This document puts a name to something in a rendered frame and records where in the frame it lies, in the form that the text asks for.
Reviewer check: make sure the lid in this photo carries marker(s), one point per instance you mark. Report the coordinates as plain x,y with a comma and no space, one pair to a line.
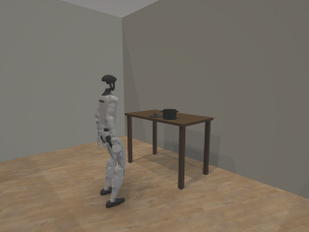
155,115

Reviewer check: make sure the right robot foot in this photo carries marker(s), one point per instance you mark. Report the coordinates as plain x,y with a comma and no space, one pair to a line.
117,201

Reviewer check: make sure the table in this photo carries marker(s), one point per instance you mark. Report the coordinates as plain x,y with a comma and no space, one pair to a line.
182,120

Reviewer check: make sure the pot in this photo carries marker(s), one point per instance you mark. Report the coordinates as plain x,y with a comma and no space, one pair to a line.
169,114

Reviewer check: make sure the robot left upper arm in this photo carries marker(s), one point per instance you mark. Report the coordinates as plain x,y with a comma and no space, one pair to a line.
97,110

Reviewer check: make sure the robot left shin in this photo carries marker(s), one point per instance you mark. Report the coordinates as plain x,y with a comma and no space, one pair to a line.
108,176

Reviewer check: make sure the robot right hand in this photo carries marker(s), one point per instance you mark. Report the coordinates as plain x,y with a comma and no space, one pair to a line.
116,148

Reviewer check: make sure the robot right upper arm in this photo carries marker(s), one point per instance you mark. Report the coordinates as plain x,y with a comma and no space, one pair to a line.
111,107

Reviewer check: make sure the robot left hand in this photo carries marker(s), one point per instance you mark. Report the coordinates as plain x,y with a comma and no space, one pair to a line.
99,140

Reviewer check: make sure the robot left forearm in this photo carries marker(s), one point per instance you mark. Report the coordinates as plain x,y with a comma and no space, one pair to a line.
99,126

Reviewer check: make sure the robot right forearm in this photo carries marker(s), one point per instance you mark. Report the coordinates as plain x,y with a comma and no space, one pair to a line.
111,129

